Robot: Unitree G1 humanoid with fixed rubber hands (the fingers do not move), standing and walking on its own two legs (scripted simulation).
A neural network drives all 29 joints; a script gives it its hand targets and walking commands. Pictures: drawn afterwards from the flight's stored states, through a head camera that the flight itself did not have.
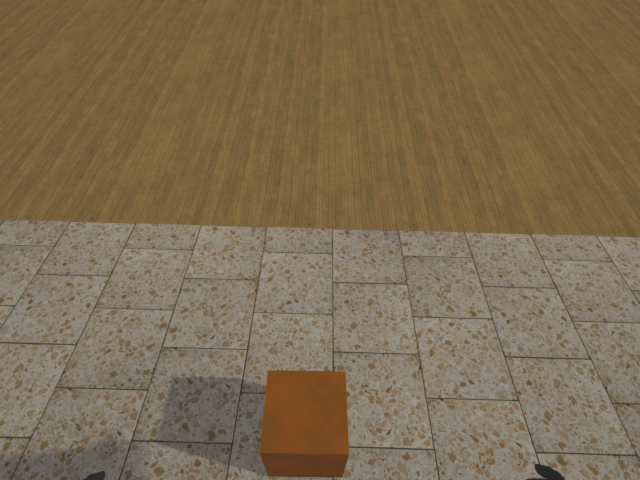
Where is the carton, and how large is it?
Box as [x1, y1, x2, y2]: [260, 370, 348, 476]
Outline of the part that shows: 268,370 260,444 260,455 267,474 271,476 342,476 348,455 345,371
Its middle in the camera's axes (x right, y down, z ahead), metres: -0.03 +0.52 +1.06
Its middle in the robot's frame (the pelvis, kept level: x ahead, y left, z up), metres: +0.39 +0.03 -0.66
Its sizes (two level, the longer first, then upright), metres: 0.210 0.200 0.250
